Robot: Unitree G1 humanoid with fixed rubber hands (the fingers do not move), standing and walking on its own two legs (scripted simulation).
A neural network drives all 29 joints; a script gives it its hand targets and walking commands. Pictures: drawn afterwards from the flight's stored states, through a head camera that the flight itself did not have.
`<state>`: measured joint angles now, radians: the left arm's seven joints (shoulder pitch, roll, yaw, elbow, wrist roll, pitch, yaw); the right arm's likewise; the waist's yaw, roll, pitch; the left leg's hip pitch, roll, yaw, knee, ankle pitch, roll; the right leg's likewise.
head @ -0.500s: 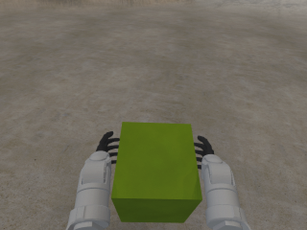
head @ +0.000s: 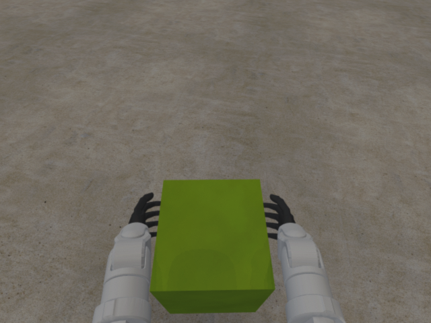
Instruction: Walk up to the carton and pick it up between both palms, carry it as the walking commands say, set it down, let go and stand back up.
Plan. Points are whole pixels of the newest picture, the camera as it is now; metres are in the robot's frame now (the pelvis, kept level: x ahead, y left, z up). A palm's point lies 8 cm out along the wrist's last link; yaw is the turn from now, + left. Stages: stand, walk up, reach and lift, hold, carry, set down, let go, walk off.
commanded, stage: set down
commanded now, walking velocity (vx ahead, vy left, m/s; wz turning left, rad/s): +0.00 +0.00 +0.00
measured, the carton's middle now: (212, 250) +0.31 +0.01 -0.08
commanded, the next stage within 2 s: none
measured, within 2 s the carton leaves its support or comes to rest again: neither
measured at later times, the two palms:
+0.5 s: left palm (146, 248) +0.31 +0.16 -0.08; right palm (272, 246) +0.33 -0.12 -0.09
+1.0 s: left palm (153, 251) +0.34 +0.16 -0.17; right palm (263, 248) +0.36 -0.12 -0.17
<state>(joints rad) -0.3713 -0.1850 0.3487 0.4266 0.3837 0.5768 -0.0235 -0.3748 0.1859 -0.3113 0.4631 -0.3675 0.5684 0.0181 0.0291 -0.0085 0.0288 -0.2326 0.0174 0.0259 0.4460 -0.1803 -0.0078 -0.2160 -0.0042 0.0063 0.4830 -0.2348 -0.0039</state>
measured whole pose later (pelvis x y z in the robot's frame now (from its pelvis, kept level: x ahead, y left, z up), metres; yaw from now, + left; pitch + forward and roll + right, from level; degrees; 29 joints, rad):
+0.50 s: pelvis -0.04 +0.00 -0.04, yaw +1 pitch +17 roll +0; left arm -0.53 -0.24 0.50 0.45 0.40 0.31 -0.01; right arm -0.54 0.23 -0.47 0.50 -0.39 0.30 -0.01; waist 0.03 -0.01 0.02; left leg -0.85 0.02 0.00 0.78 -0.23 -0.01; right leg -0.82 0.00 -0.01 0.81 -0.28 -0.01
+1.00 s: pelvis -0.04 +0.00 -0.11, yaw +0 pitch +34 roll +0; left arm -0.60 -0.24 0.50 0.41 0.35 0.29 0.01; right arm -0.63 0.18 -0.46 0.51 -0.33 0.29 -0.01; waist 0.02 -0.03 -0.18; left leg -1.38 0.02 0.01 1.12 -0.34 0.00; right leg -1.35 0.00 0.01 1.14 -0.40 0.00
